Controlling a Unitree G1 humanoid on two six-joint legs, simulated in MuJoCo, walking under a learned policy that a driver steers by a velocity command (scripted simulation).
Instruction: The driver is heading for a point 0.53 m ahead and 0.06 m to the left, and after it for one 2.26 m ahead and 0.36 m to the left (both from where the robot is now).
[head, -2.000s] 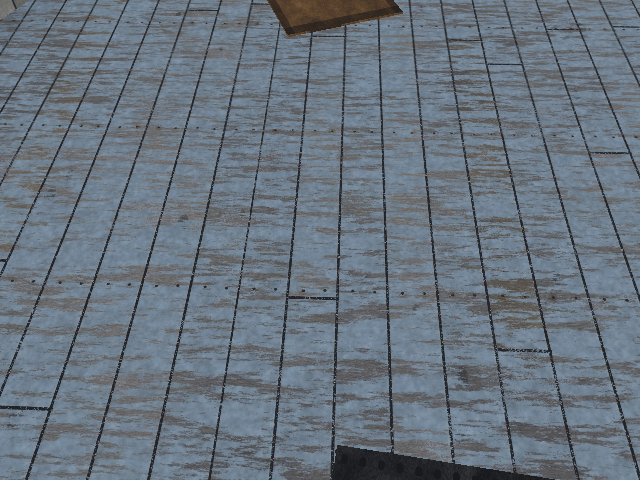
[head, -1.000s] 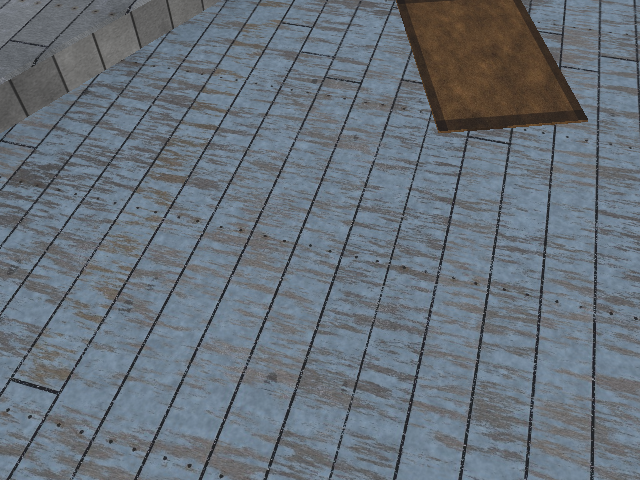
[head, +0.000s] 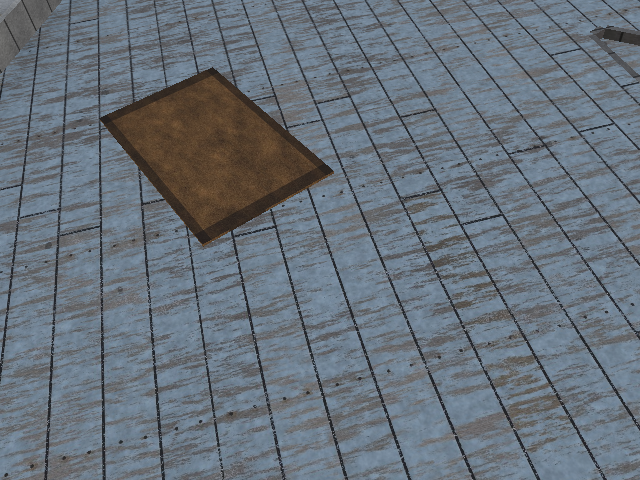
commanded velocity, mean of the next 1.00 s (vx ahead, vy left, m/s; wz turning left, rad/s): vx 0.36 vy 0.00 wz -0.20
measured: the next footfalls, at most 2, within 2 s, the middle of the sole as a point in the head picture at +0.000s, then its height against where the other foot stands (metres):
left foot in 0.30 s outside the picture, level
right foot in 0.76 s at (465, 457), level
